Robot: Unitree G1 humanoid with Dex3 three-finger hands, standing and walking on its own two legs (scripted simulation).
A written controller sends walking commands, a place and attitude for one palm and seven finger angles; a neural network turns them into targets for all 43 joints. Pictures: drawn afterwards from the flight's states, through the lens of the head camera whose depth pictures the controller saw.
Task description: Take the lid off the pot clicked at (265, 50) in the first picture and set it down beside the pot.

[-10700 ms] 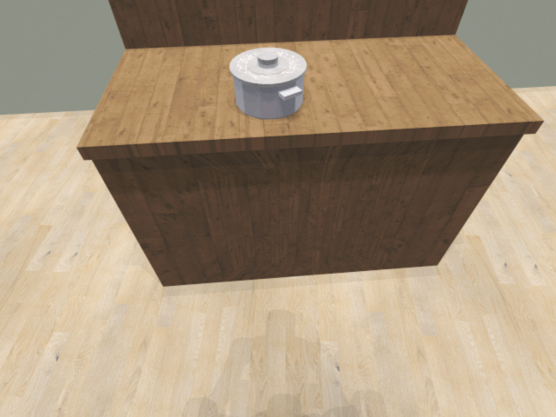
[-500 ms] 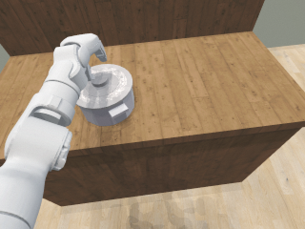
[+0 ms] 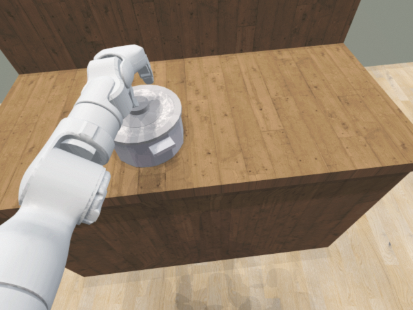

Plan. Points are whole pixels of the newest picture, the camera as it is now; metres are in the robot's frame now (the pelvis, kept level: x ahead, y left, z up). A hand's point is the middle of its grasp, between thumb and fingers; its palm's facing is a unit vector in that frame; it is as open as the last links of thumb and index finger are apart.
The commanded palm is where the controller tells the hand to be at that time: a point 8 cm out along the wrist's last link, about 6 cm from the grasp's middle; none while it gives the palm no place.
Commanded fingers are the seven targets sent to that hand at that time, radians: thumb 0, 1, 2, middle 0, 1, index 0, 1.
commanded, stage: lower the open fingers around the knob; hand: left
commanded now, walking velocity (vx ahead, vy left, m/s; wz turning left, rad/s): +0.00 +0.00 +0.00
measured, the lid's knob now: (137, 105) +0.54 +0.13 +0.10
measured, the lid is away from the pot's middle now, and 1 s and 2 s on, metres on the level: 0.00 0.00 0.00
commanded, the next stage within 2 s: close the fingers and squeeze the knob in 1.04 s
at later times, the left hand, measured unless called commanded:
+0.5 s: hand (129, 103) +0.51 +0.13 +0.13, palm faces -0.40 -0.08 -0.91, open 10.1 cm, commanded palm +0.52 +0.13 +0.19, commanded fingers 0.00 -0.34 1.52 -0.84 -0.08 -0.84 -0.08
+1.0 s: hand (133, 107) +0.50 +0.12 +0.13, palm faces -0.38 -0.07 -0.92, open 10.2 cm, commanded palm +0.51 +0.12 +0.18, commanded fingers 0.00 -0.34 1.52 -0.84 -0.08 -0.84 -0.08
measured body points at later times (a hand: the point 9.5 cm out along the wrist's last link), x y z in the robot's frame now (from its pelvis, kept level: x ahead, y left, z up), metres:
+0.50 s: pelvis +0.01 +0.00 +0.00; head +0.07 -0.02 +0.45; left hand +0.52 +0.13 +0.18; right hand +0.03 -0.28 -0.14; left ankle +0.03 +0.09 -0.73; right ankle -0.05 -0.12 -0.73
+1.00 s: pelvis +0.00 +0.00 +0.00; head +0.06 -0.02 +0.44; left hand +0.51 +0.12 +0.18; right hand +0.04 -0.26 -0.14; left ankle +0.03 +0.09 -0.73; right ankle -0.05 -0.12 -0.73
